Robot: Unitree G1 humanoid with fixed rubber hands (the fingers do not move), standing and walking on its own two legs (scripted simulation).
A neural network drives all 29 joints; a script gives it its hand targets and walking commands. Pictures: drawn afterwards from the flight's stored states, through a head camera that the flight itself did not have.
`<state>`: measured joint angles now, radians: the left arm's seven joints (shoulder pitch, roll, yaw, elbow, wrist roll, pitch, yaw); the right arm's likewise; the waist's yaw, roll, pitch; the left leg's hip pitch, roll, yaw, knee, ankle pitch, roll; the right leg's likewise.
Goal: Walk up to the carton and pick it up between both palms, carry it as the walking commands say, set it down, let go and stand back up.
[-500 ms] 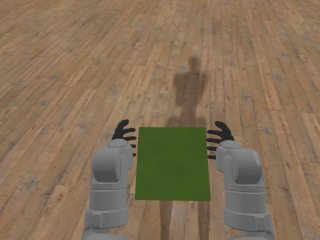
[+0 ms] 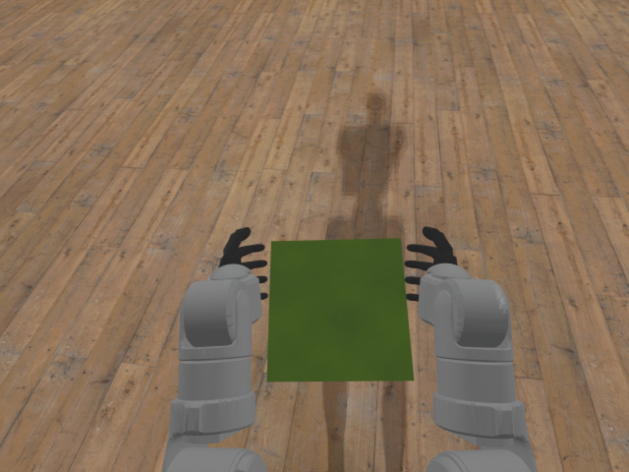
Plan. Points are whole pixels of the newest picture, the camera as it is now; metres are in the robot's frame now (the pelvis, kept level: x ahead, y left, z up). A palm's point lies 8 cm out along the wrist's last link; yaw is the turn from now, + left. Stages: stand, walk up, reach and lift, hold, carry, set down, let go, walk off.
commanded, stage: carry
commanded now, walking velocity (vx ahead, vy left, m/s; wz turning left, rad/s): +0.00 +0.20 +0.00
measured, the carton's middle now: (336, 316) +0.33 +0.00 -0.02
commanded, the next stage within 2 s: none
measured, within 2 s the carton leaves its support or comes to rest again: neither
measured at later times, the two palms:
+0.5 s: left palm (141, 293) +0.30 +0.24 +0.08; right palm (346, 283) +0.32 -0.01 +0.08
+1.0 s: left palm (27, 309) +0.28 +0.36 +0.10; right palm (240, 303) +0.29 +0.11 +0.09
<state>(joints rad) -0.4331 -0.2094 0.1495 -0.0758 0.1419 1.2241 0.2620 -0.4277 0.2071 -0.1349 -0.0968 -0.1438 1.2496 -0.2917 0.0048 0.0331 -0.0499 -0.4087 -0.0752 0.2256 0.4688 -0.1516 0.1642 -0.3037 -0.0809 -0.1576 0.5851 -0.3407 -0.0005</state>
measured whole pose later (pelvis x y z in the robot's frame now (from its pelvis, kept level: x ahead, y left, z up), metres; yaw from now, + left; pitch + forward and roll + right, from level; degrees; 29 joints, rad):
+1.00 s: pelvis -0.02 +0.23 +0.00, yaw +2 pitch +3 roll +0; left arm -0.42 -0.21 0.13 -0.10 0.12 1.23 0.28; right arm -0.39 0.19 -0.13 -0.13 -0.18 1.24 -0.22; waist 0.02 0.03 -0.05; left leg -0.44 -0.03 0.20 0.69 -0.37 0.07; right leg -0.33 -0.08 -0.17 0.62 -0.32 -0.01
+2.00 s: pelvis -0.11 +0.51 +0.00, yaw +2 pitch +3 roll +0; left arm -0.43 -0.21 0.13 -0.08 0.12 1.24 0.30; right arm -0.41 0.20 -0.14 -0.09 -0.18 1.24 -0.22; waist 0.03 0.04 -0.05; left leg -0.43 -0.04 0.22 0.61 -0.27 0.08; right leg -0.32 -0.08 -0.16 0.62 -0.33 0.00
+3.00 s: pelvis -0.19 +0.81 +0.00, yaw +2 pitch +3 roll +0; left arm -0.43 -0.21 0.13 -0.06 0.12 1.24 0.30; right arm -0.41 0.20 -0.15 -0.08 -0.18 1.24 -0.22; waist 0.03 0.04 -0.06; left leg -0.43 -0.04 0.24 0.59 -0.25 0.09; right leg -0.31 -0.08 -0.17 0.62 -0.34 0.00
